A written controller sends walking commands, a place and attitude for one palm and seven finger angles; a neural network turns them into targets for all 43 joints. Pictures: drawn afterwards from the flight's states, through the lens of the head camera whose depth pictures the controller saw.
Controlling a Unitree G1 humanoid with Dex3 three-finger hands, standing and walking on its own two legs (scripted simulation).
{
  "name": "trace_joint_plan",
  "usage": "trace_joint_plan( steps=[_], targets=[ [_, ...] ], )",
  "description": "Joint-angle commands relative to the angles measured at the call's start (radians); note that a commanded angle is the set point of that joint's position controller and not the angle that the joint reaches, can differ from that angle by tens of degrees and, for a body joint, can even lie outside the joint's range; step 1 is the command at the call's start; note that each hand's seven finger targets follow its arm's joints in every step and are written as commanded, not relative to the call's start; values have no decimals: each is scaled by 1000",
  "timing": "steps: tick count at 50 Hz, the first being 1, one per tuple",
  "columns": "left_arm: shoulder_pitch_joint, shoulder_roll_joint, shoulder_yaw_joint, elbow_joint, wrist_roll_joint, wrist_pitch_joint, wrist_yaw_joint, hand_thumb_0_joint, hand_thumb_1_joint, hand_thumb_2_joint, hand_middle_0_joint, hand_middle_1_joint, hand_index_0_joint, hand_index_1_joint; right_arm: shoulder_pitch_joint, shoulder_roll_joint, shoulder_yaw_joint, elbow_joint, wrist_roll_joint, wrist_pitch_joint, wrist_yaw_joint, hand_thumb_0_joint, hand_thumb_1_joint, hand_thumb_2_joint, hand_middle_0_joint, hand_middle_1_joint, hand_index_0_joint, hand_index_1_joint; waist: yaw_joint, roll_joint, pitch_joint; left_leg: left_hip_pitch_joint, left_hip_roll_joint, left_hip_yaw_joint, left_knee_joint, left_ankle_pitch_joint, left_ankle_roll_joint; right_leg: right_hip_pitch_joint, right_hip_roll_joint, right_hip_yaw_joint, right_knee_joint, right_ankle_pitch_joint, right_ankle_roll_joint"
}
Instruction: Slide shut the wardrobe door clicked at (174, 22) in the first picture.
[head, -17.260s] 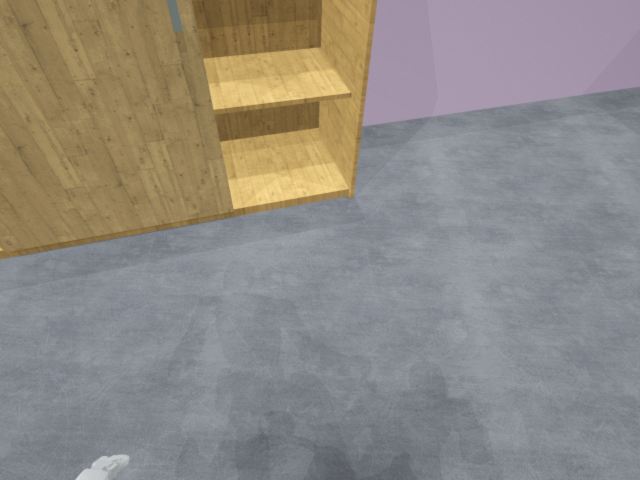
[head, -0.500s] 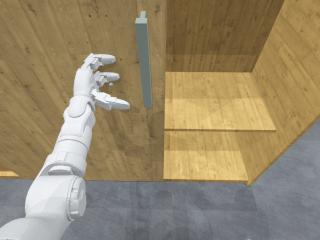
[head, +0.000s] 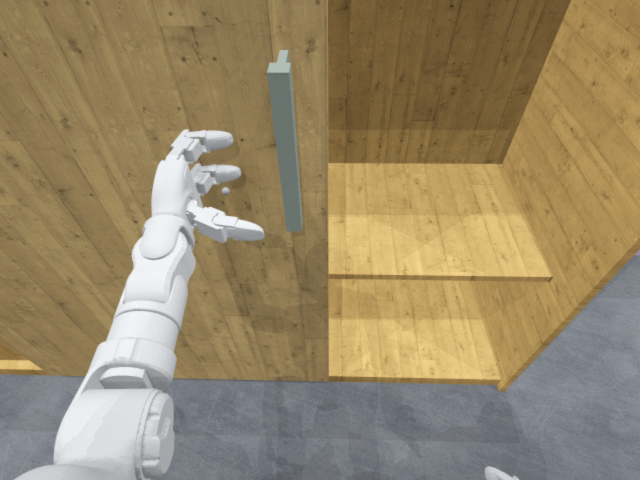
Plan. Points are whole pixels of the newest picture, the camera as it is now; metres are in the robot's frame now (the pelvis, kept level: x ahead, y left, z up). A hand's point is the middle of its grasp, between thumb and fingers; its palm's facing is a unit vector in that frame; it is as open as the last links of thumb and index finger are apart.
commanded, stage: move the hooked fingers beside the handle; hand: left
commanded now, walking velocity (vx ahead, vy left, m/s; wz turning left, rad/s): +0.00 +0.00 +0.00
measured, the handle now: (289, 151) +0.49 +0.04 +0.17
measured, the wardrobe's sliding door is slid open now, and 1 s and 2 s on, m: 0.53 0.53 0.53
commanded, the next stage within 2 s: feel for the door with the fingertips in 1.16 s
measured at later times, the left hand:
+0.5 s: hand (226, 186) +0.42 +0.12 +0.17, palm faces +0.01 -1.00 -0.02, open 14.0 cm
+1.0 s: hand (227, 192) +0.42 +0.12 +0.16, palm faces +0.00 -1.00 -0.01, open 14.0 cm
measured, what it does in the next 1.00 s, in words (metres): stands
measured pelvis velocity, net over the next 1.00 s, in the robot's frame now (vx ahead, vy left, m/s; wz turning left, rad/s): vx -0.01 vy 0.00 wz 0.00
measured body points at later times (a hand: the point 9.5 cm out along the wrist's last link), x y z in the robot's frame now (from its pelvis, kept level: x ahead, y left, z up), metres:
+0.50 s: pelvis -0.02 -0.01 +0.00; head +0.00 -0.02 +0.45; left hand +0.42 +0.17 +0.17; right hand +0.08 -0.25 -0.12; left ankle -0.03 +0.10 -0.73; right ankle +0.00 -0.10 -0.73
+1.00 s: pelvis -0.01 +0.00 +0.00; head +0.00 -0.02 +0.45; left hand +0.41 +0.17 +0.16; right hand +0.07 -0.25 -0.12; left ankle -0.03 +0.10 -0.73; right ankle +0.00 -0.10 -0.73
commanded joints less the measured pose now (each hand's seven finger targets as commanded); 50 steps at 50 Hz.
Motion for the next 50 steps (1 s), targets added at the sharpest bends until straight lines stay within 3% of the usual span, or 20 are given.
trace_joint_plan(
  steps=[1, 4, 7, 10, 13, 15, 17, 20, 22, 25, 28, 33, 36, 39, 40, 42, 45, 48, 49, 50],
  targets=[
    [-501, 143, -17, -322, -19, -81, -22, 0, -500, 300, -300, -1200, -300, -1200, -33, -119, -42, -113, 7, -52, -15, 0, -900, -900, 200, 300, 200, 300, -6, -33, -339, 170, 7, -6, -25, 410, 5, 156, -8, -17, -29, 420, 1],
    [-466, 148, -15, -264, -25, -37, -31, 0, -500, 300, -300, -1200, -300, -1200, -38, -126, -38, -102, 14, -47, -22, 0, -900, -900, 200, 300, 200, 300, -7, -34, -265, 132, -1, -7, -40, 334, 8, 137, -10, -19, -50, 364, 0],
    [-457, 94, -56, -207, -33, 1, -34, 0, -500, 300, -300, -1200, -300, -1200, -45, -126, -33, -98, 17, -45, -26, 0, -900, -900, 200, 300, 200, 300, -15, -61, -216, 107, -5, -10, -51, 280, 7, 111, -15, -26, -65, 307, 1],
    [-458, 133, -13, -204, -39, -1, -24, 0, -500, 300, -300, -1200, -300, -1200, -50, -128, -31, -98, 14, -48, -28, 0, -900, -900, 200, 300, 200, 300, -4, -99, -238, 100, -7, -13, -53, 268, 10, 127, -15, -21, -65, 299, 3],
    [-538, 194, 24, -249, -35, -43, -7, 0, -500, 300, -300, -1200, -300, -1200, -55, -125, -27, -100, 9, -51, -30, 0, -900, -900, 200, 300, 200, 300, 0, -87, -271, 96, -11, -14, -54, 252, 12, 149, -18, -9, -63, 283, 5],
    [-569, 184, 12, -256, -25, -71, -3, 0, -500, 300, -300, -1200, -300, -1200, -61, -118, -25, -100, 6, -60, -30, 0, -900, -900, 200, 300, 200, 300, -5, -70, -282, 110, -11, -12, -49, 254, 14, 145, -18, -5, -57, 287, 6],
    [-577, 251, 53, -215, -15, -86, 1, 0, -500, 300, -300, -1200, -300, -1200, -53, -126, -25, -90, 5, -58, -32, 0, -900, -900, 200, 300, 200, 300, 0, -87, -281, 82, -12, -11, -48, 232, 15, 162, -20, 2, -59, 267, 7],
    [-587, 194, 10, -156, -8, -85, -12, 0, -500, 300, -300, -1200, -300, -1200, -52, -121, -23, -87, 9, -65, -31, 0, -900, -900, 200, 300, 200, 300, -8, -31, -260, 90, -13, -11, -50, 215, 11, 123, -19, 1, -60, 249, 3],
    [-541, 201, 22, -81, -12, -69, -21, 0, -500, 300, -300, -1200, -300, -1200, -36, -130, -24, -82, 12, -60, -30, 0, -900, -900, 200, 300, 200, 300, -4, -59, -260, 70, -13, -13, -50, 214, 9, 127, -18, -5, -59, 248, 0],
    [-561, 144, -18, -36, -25, -54, -38, 0, -500, 300, -300, -1200, -300, -1200, -26, -132, -25, -82, 16, -64, -29, 0, -900, -900, 200, 300, 200, 300, -20, -74, -236, 54, -12, -12, -50, 191, 9, 97, -17, -7, -64, 231, 3],
    [-586, 142, -13, -80, -35, -79, -37, 0, -500, 300, -300, -1200, -300, -1200, -16, -133, -31, -84, 12, -70, -24, 0, -900, -900, 200, 300, 200, 300, -19, -75, -290, 73, -13, -13, -43, 214, 10, 108, -14, -7, -56, 248, 4],
    [-612, 217, 41, -189, -20, -138, -8, 0, -500, 300, -300, -1200, -300, -1200, -7, -130, -38, -80, 3, -78, -20, 0, -900, -900, 200, 300, 200, 300, -3, -49, -360, 112, -7, -15, -36, 297, 10, 151, -11, -2, -36, 323, 4],
    [-590, 206, 29, -160, 1, -131, 5, 0, -500, 300, -300, -1200, -300, -1200, -7, -128, -37, -73, 5, -77, -17, 0, -900, -900, 200, 300, 200, 300, -5, -54, -304, 93, -4, -11, -46, 277, 9, 130, -11, -8, -40, 306, 4],
    [-534, 248, 73, -83, 8, -97, 11, 0, -500, 300, -300, -1200, -300, -1200, -2, -137, -36, -68, 5, -64, -21, 0, -900, -900, 200, 300, 200, 300, 3, -98, -260, 43, -6, -5, -57, 231, 13, 138, -14, -4, -54, 273, 7],
    [-532, 209, 43, -85, 5, -88, 4, 0, -500, 300, -300, -1200, -300, -1200, -4, -134, -34, -76, 6, -64, -20, 0, -900, -900, 200, 300, 200, 300, -2, -82, -257, 48, -8, -2, -59, 236, 12, 137, -14, -7, -53, 282, 5],
    [-492, 209, 46, -104, 4, -80, -4, 0, -500, 300, -300, -1200, -300, -1200, -4, -135, -39, -84, 8, -61, -18, 0, -900, -900, 200, 300, 200, 300, 13, -44, -298, 73, -5, 2, -55, 280, 8, 155, -15, -9, -44, 314, -1],
    [-459, 181, 36, -180, -15, -85, -20, 0, -500, 300, -300, -1200, -300, -1200, -11, -130, -42, -101, 8, -66, -15, 0, -900, -900, 200, 300, 200, 300, 17, -56, -342, 110, -2, 4, -48, 340, 8, 179, -11, -10, -38, 377, -1],
    [-467, 115, -26, -226, -28, -85, -29, 0, -500, 300, -300, -1200, -300, -1200, -21, -127, -42, -102, 13, -69, -14, 0, -900, -900, 200, 300, 200, 300, -4, -80, -299, 128, 4, -2, -47, 355, 9, 149, -7, -19, -45, 381, 2],
    [-482, 127, -21, -223, -27, -81, -27, 0, -500, 300, -300, -1200, -300, -1200, -19, -130, -44, -96, 14, -69, -15, 0, -900, -900, 200, 300, 200, 300, -5, -72, -284, 128, 5, -5, -50, 333, 8, 131, -7, -19, -49, 354, 3],
    [-515, 93, -55, -235, -26, -75, -27, 0, -500, 300, -300, -1200, -300, -1200, -24, -127, -42, -96, 14, -70, -16, 0, -900, -900, 200, 300, 200, 300, -20, -54, -270, 136, 4, -4, -52, 313, 9, 109, -8, -18, -55, 332, 5]
  ],
)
